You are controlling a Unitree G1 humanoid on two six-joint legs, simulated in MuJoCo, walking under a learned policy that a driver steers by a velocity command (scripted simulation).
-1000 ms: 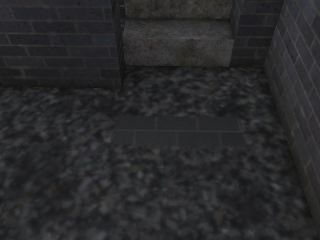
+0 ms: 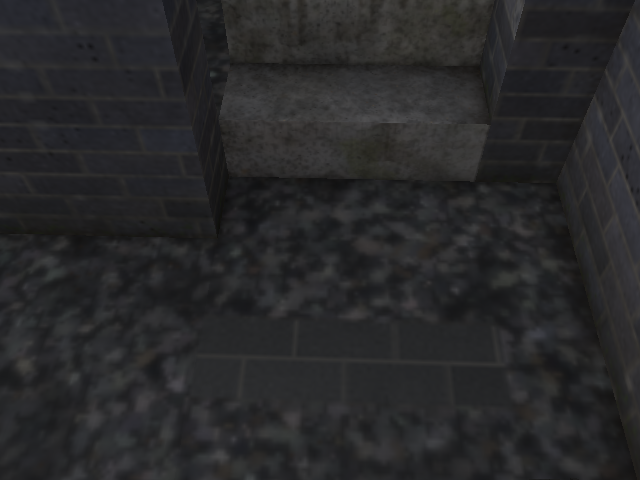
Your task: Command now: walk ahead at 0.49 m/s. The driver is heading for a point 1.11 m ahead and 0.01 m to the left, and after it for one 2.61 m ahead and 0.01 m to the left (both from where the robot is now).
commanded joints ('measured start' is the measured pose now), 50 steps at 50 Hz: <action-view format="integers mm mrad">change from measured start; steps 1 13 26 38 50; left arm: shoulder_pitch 79 -361 -502 -203 -102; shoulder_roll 58 91 117 153 181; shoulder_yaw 19 33 36 60 48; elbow -79 -197 -254 -84 12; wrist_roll -18 18 19 -13 -8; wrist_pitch -7 43 14 -44 -65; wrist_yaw -11 -47 -32 -13 -3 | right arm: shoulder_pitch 464 420 506 295 -59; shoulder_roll -252 -110 -161 -79 -63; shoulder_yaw -82 -34 -35 -43 -22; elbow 91 176 238 140 -35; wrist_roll -16 22 -1 -9 -28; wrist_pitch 7 -51 -45 12 -1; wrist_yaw -17 -2 -39 4 19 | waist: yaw -124 -43 -27 -63 -11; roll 200 16 63 -37 -96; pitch -343 41 -42 -14 38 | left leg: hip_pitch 771 276 607 -118 -75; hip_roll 476 215 285 144 88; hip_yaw -833 -236 -180 -110 -35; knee -174 -440 -123 479 -7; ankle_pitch -186 117 741 -84 75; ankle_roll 249 62 18 -113 -67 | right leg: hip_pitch -653 -774 -550 -294 -127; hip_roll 13 -219 -69 -300 -298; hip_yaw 22 -14 -89 180 59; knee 953 441 0 -379 -349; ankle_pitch -75 377 254 335 758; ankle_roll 13 62 -20 -125 -89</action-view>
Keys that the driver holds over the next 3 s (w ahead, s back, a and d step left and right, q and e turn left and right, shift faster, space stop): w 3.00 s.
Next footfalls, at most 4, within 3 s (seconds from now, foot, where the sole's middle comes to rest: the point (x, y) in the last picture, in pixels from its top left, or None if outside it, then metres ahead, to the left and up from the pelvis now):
0.54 right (409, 468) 0.47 -0.12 -0.75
1.08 left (328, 331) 0.77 0.05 -0.75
1.56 right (409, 255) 0.99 -0.14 -0.75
1.96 left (319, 233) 1.06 0.09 -0.75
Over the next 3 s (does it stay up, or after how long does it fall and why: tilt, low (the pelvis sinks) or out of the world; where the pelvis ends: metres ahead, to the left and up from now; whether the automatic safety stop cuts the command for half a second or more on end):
stays up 1.05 -0.03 0.03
